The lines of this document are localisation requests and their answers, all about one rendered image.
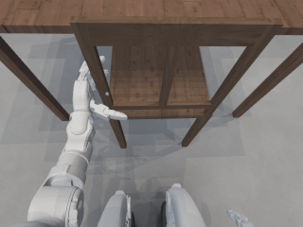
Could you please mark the left robot shin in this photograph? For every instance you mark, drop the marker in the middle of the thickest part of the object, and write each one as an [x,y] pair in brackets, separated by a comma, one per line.
[128,223]

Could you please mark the robot left upper arm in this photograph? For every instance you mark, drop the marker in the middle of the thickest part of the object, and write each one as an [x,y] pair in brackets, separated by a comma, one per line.
[56,206]

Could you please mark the chair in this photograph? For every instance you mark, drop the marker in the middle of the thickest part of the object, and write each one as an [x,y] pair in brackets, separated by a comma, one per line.
[157,70]

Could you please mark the right robot hand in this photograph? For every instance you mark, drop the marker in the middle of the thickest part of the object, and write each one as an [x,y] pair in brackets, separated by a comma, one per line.
[239,218]

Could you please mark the right robot thigh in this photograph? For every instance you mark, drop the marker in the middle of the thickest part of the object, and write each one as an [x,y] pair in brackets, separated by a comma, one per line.
[183,207]

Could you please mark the table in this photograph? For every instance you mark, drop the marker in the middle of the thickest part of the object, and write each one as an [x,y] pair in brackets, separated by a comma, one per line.
[53,17]

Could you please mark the left robot hand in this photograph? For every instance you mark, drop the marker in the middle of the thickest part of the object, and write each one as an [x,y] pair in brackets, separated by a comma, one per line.
[83,94]

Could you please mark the left robot forearm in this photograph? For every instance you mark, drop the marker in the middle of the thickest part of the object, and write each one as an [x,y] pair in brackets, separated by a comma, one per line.
[71,167]

